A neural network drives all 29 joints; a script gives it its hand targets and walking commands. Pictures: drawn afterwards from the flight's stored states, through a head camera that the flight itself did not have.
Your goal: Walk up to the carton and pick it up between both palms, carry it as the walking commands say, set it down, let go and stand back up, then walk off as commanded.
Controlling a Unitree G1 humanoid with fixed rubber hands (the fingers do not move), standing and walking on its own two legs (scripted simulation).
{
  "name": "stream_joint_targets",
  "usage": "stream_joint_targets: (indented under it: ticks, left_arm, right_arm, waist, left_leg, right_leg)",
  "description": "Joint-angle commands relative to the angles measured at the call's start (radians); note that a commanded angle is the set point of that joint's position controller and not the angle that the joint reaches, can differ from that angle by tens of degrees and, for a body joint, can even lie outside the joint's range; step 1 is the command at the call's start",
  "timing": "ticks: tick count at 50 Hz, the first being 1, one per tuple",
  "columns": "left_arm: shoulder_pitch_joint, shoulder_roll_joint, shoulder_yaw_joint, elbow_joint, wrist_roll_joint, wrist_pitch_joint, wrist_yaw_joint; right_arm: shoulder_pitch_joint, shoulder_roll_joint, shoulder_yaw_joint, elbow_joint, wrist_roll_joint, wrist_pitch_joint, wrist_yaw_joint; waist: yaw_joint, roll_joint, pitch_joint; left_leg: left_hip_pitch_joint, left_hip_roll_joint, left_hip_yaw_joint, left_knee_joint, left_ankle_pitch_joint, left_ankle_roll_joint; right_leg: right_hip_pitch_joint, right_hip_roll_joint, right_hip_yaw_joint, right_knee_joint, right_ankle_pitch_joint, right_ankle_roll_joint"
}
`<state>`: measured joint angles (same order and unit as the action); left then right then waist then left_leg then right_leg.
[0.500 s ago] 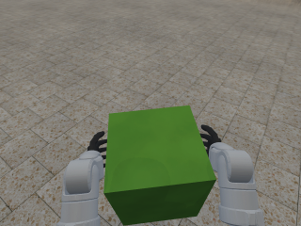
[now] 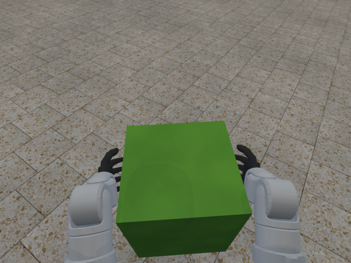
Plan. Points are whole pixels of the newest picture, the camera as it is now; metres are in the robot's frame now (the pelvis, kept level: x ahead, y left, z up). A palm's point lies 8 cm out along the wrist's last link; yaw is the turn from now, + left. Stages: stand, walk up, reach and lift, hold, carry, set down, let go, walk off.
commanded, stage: carry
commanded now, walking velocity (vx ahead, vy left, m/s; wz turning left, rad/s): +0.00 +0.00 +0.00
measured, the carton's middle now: (179, 192) +0.27 +0.00 +0.03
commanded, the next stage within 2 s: none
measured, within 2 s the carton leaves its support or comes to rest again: neither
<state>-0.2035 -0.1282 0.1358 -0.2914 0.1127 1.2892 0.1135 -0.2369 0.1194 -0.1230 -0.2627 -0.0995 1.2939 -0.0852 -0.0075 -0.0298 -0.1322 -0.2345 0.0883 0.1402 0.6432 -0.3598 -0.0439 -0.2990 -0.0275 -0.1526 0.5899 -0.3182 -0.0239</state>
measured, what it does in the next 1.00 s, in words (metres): walks ahead: right foot, then left foot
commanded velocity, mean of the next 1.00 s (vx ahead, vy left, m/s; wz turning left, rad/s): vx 0.00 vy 0.00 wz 0.00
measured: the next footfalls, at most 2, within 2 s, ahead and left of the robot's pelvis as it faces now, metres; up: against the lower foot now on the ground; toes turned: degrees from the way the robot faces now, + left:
right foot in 0.26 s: +0.16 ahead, -0.08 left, +0.00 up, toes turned -9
left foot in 0.40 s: +0.07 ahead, +0.11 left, +0.00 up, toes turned +3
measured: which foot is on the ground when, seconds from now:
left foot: down 0.00-0.26, up 0.28-0.38, down 0.40-0.62, up 0.64-0.70, down 0.72-1.00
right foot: down 0.00-0.12, up 0.14-0.24, down 0.26-0.74, up 0.76-0.88, down 0.90-1.00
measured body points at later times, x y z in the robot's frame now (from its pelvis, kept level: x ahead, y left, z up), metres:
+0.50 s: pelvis +0.13 +0.01 -0.02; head +0.16 +0.04 +0.43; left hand +0.40 +0.16 +0.02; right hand +0.40 -0.14 +0.04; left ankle +0.03 +0.11 -0.73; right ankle +0.12 -0.07 -0.73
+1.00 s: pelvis +0.27 +0.03 -0.02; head +0.23 +0.04 +0.43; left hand +0.53 +0.19 +0.04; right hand +0.53 -0.12 +0.04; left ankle +0.11 +0.11 -0.72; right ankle +0.27 -0.08 -0.73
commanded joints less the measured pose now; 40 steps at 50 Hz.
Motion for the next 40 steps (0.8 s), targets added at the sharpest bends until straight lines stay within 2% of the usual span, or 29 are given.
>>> stream_joint_targets:
  ticks: [1, 3, 4, 6, 7, 8, 10, 11, 12, 13, 14, 15, 16, 17, 19, 20, 22, 23, 26, 29, 30, 31, 33, 34, 35, 36, 37, 38, 40]
  left_arm:
    - [-0.586, -0.94, -0.739, -0.203, -0.48, -0.044, -0.271]
    - [-0.632, -0.924, -0.761, -0.26, -0.489, -0.046, -0.26]
    - [-0.591, -0.922, -0.756, -0.233, -0.485, -0.047, -0.262]
    - [-0.65, -0.913, -0.789, -0.3, -0.501, -0.061, -0.269]
    - [-0.623, -0.91, -0.786, -0.247, -0.493, -0.069, -0.273]
    - [-0.608, -0.918, -0.802, -0.248, -0.508, -0.074, -0.273]
    - [-0.49, -0.911, -0.759, -0.156, -0.476, -0.078, -0.282]
    - [-0.53, -0.911, -0.783, -0.206, -0.502, -0.073, -0.288]
    - [-0.427, -0.891, -0.753, -0.152, -0.483, -0.073, -0.292]
    - [-0.389, -0.89, -0.764, -0.122, -0.491, -0.072, -0.291]
    - [-0.49, -0.9, -0.751, -0.124, -0.478, -0.082, -0.287]
    - [-0.467, -0.907, -0.726, -0.106, -0.436, -0.087, -0.28]
    - [-0.443, -0.895, -0.717, -0.134, -0.417, -0.095, -0.267]
    - [-0.485, -0.933, -0.735, -0.199, -0.438, -0.098, -0.261]
    - [-0.546, -0.934, -0.737, -0.223, -0.431, -0.099, -0.246]
    - [-0.546, -0.92, -0.722, -0.163, -0.422, -0.1, -0.249]
    - [-0.554, -0.924, -0.766, -0.245, -0.445, -0.116, -0.244]
    - [-0.654, -0.94, -0.791, -0.332, -0.466, -0.122, -0.247]
    - [-0.574, -0.914, -0.794, -0.335, -0.464, -0.107, -0.243]
    - [-0.483, -0.877, -0.791, -0.301, -0.47, -0.107, -0.244]
    - [-0.397, -0.888, -0.78, -0.236, -0.444, -0.092, -0.245]
    - [-0.442, -0.889, -0.762, -0.259, -0.433, -0.091, -0.254]
    - [-0.369, -0.898, -0.745, -0.181, -0.419, -0.077, -0.261]
    - [-0.395, -0.891, -0.742, -0.189, -0.405, -0.08, -0.259]
    - [-0.424, -0.883, -0.742, -0.214, -0.424, -0.079, -0.264]
    - [-0.431, -0.899, -0.76, -0.169, -0.429, -0.072, -0.265]
    - [-0.529, -0.875, -0.764, -0.208, -0.426, -0.085, -0.271]
    - [-0.578, -0.895, -0.798, -0.257, -0.453, -0.081, -0.269]
    - [-0.544, -0.873, -0.776, -0.193, -0.447, -0.079, -0.285]
  right_arm:
    - [-0.558, 0.969, 0.714, -0.228, 0.462, -0.046, 0.252]
    - [-0.49, 0.976, 0.689, -0.191, 0.446, -0.053, 0.262]
    - [-0.499, 0.96, 0.674, -0.195, 0.437, -0.057, 0.261]
    - [-0.427, 0.974, 0.669, -0.17, 0.418, -0.075, 0.243]
    - [-0.392, 0.963, 0.664, -0.17, 0.404, -0.081, 0.236]
    - [-0.383, 0.948, 0.672, -0.206, 0.402, -0.09, 0.229]
    - [-0.452, 0.896, 0.685, -0.306, 0.406, -0.089, 0.221]
    - [-0.442, 0.87, 0.68, -0.313, 0.376, -0.096, 0.22]
    - [-0.464, 0.872, 0.695, -0.318, 0.385, -0.092, 0.212]
    - [-0.486, 0.86, 0.713, -0.306, 0.392, -0.088, 0.215]
    - [-0.531, 0.882, 0.729, -0.314, 0.397, -0.08, 0.233]
    - [-0.559, 0.908, 0.742, -0.31, 0.438, -0.074, 0.248]
    - [-0.527, 0.9, 0.744, -0.305, 0.465, -0.066, 0.264]
    - [-0.553, 0.903, 0.76, -0.315, 0.494, -0.065, 0.274]
    - [-0.601, 0.92, 0.749, -0.336, 0.521, -0.081, 0.281]
    - [-0.568, 0.909, 0.718, -0.28, 0.483, -0.086, 0.276]
    - [-0.496, 0.908, 0.683, -0.279, 0.464, -0.106, 0.272]
    - [-0.433, 0.953, 0.678, -0.205, 0.443, -0.112, 0.269]
    - [-0.457, 0.924, 0.701, -0.283, 0.445, -0.101, 0.259]
    - [-0.393, 0.89, 0.721, -0.285, 0.433, -0.096, 0.246]
    - [-0.371, 0.888, 0.724, -0.288, 0.426, -0.09, 0.244]
    - [-0.428, 0.887, 0.742, -0.323, 0.428, -0.089, 0.25]
    - [-0.383, 0.898, 0.725, -0.255, 0.436, -0.084, 0.253]
    - [-0.391, 0.896, 0.711, -0.258, 0.403, -0.086, 0.257]
    - [-0.406, 0.907, 0.706, -0.24, 0.416, -0.081, 0.27]
    - [-0.329, 0.896, 0.669, -0.155, 0.39, -0.079, 0.269]
    - [-0.319, 0.883, 0.655, -0.129, 0.351, -0.095, 0.26]
    - [-0.347, 0.9, 0.659, -0.163, 0.368, -0.095, 0.256]
    - [-0.423, 0.864, 0.67, -0.23, 0.367, -0.096, 0.253]
  waist:
    - [0.017, -0.085, -0.423]
    - [0.002, -0.023, -0.382]
    - [-0.002, 0.165, -0.405]
    - [-0.032, 0.502, -0.358]
    - [-0.058, 0.408, -0.344]
    - [-0.068, 0.3, -0.348]
    - [-0.054, 0.087, -0.244]
    - [-0.017, 0.126, -0.294]
    - [0.026, -0.005, -0.321]
    - [0.08, -0.132, -0.437]
    - [0.023, -0.285, -0.448]
    - [0.026, -0.244, -0.432]
    - [0.019, -0.225, -0.338]
    - [0.016, -0.146, -0.3]
    - [0.008, -0.051, -0.358]
    - [-0.005, -0.005, -0.332]
    - [0.007, 0.239, -0.413]
    - [0.008, 0.339, -0.406]
    - [0.02, 0.174, -0.448]
    - [0.034, -0.093, -0.473]
    - [0.035, -0.182, -0.471]
    - [0.041, -0.182, -0.399]
    - [0.021, -0.128, -0.374]
    - [0.004, -0.1, -0.364]
    - [0.001, -0.002, -0.374]
    - [-0.014, 0.264, -0.365]
    - [-0.01, 0.358, -0.329]
    - [-0.016, 0.307, -0.306]
    - [-0.017, 0.122, -0.218]
  left_leg:
    - [-0.244, -0.074, 0.023, -0.142, 0.117, -0.014]
    - [0.035, -0.071, 0.037, -0.288, 0.384, -0.009]
    - [0.342, -0.052, 0.024, -0.169, 0.872, 0.021]
    - [0.92, 0.163, -0.157, 0.059, 1.98, 0.16]
    - [0.982, 0.205, -0.191, 0.074, 2.025, 0.192]
    - [0.88, 0.212, -0.184, 0.025, 1.744, 0.191]
    - [0.518, 0.178, -0.129, -0.035, 1.475, 0.103]
    - [0.282, 0.148, -0.026, 0.022, 1.285, 0.078]
    - [0.138, 0.097, 0.034, 0.183, 1.049, 0.04]
    - [-0.085, 0.043, -0.018, 0.365, 0.501, -0.002]
    - [-0.221, -0.099, -0.064, 0.451, -0.22, 0.004]
    - [-0.243, -0.093, -0.16, 0.436, -0.235, 0.027]
    - [-0.277, -0.077, -0.162, 0.326, -0.251, 0.029]
    - [-0.23, -0.032, -0.174, 0.146, -0.274, 0.042]
    - [-0.13, -0.014, -0.13, -0.214, -0.101, 0.04]
    - [0.004, 0.014, -0.149, -0.299, 0.244, 0.008]
    - [0.306, 0.167, -0.274, -0.097, 1.099, 0.098]
    - [0.296, 0.173, -0.263, -0.048, 1.323, 0.144]
    - [0.24, 0.043, -0.113, 0.089, 1.289, 0.089]
    - [-0.172, -0.041, -0.056, 0.151, 0.647, 0.017]
    - [-0.334, -0.072, -0.082, 0.148, 0.194, 0.009]
    - [-0.462, -0.095, -0.086, 0.06, -0.098, 0.019]
    - [-0.325, -0.104, -0.061, -0.182, -0.014, 0.037]
    - [-0.081, -0.1, -0.043, -0.301, 0.216, 0.04]
    - [0.241, -0.05, -0.079, -0.225, 0.597, 0.054]
    - [0.563, 0.114, -0.222, -0.054, 1.413, 0.129]
    - [0.619, 0.22, -0.298, -0.026, 1.817, 0.201]
    - [0.64, 0.214, -0.31, -0.048, 1.78, 0.236]
    - [0.478, 0.2, -0.256, -0.104, 1.436, 0.202]
  right_leg:
    - [0.633, -0.202, 0.184, 0.062, 1.582, -0.074]
    - [0.375, -0.13, 0.073, 0.109, 1.261, -0.016]
    - [0.087, -0.076, 0.024, 0.227, 0.959, 0.022]
    - [-0.651, 0.096, -0.085, 0.362, -0.325, 0.066]
    - [-0.782, 0.096, -0.054, 0.319, -0.404, 0.052]
    - [-0.72, 0.079, -0.004, 0.255, -0.31, 0.033]
    - [-0.406, 0.114, -0.056, 0.156, -0.094, 0.027]
    - [-0.061, 0.092, -0.078, -0.05, 0.155, 0.022]
    - [0.183, 0.085, -0.134, -0.173, 0.445, 0.027]
    - [0.463, -0.131, 0.085, -0.073, 1.017, -0.058]
    - [0.567, -0.3, 0.374, -0.011, 1.618, -0.192]
    - [0.514, -0.288, 0.384, -0.023, 1.486, -0.257]
    - [0.438, -0.262, 0.389, -0.046, 1.341, -0.26]
    - [0.355, -0.234, 0.308, -0.072, 1.136, -0.208]
    - [0.335, -0.195, 0.148, 0.038, 0.954, -0.144]
    - [0.199, -0.166, 0.09, 0.1, 0.801, -0.08]
    - [-0.063, -0.071, 0.069, 0.144, 0.088, -0.005]
    - [-0.036, -0.013, 0.048, 0.083, -0.01, -0.007]
    - [0.162, -0.014, 0.019, 0.063, 0.57, -0.049]
    - [0.58, -0.131, 0.134, 0.165, 1.41, -0.132]
    - [0.702, -0.179, 0.185, 0.127, 1.53, -0.151]
    - [0.79, -0.221, 0.24, 0.102, 1.613, -0.164]
    - [0.671, -0.163, 0.166, 0.1, 1.526, -0.112]
    - [0.453, -0.142, 0.106, 0.132, 1.351, -0.065]
    - [0.152, -0.107, 0.052, 0.177, 0.867, -0.011]
    - [-0.244, -0.024, -0.01, 0.324, 0.135, 0.043]
    - [-0.381, 0.033, 0.043, 0.364, -0.325, 0.032]
    - [-0.451, 0.05, 0.071, 0.332, -0.325, 0.013]
    - [-0.38, 0.043, 0.062, 0.24, -0.221, 0.014]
